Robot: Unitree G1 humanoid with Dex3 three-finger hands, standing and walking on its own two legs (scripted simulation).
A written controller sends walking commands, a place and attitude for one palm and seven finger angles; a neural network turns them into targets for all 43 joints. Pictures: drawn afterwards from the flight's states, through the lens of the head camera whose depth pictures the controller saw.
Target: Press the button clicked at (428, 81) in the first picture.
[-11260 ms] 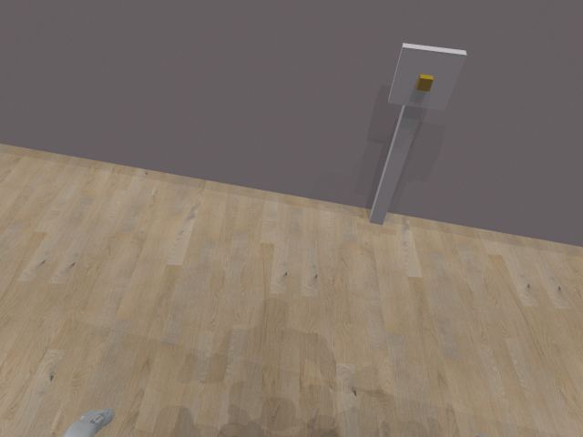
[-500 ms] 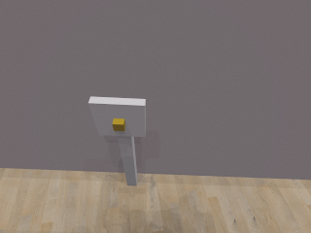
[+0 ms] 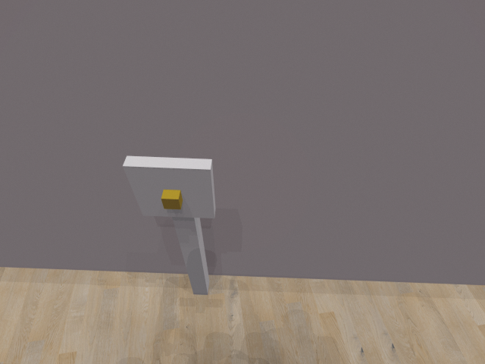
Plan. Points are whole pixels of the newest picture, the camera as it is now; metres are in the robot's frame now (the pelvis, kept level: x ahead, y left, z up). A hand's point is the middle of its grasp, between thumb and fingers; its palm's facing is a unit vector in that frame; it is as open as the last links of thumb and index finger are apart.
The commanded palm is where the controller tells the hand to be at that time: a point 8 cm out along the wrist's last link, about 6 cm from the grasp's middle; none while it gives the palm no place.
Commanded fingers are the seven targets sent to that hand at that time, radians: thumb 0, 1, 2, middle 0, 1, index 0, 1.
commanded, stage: come to a stop and stand still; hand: left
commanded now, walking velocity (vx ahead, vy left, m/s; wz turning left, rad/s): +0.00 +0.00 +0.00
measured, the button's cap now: (172, 198) +0.46 +0.19 -0.06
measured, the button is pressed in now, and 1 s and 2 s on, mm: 0 0 0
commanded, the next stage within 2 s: look again from close up in 0.88 s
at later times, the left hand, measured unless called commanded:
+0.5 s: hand out of the picture -0.01 +0.14 -0.18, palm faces +0.02 -0.98 -0.19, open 7.4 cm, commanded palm none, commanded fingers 0.00 0.90 0.90 -0.20 -0.30 -0.20 -0.30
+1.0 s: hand out of the picture +0.00 +0.13 -0.17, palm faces +0.03 -0.98 -0.21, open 7.4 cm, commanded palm none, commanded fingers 0.00 0.90 0.90 -0.20 -0.30 -0.20 -0.30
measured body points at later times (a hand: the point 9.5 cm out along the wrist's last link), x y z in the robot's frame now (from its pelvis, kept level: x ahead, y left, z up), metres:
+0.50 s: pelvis +0.00 -0.03 +0.00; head +0.02 -0.03 +0.45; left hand -0.01 +0.19 -0.16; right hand +0.01 -0.25 -0.16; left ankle -0.01 +0.08 -0.74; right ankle -0.04 -0.13 -0.74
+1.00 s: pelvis +0.00 -0.05 +0.00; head +0.02 -0.05 +0.45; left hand +0.00 +0.18 -0.16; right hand +0.02 -0.27 -0.16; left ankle -0.01 +0.08 -0.74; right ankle -0.04 -0.13 -0.74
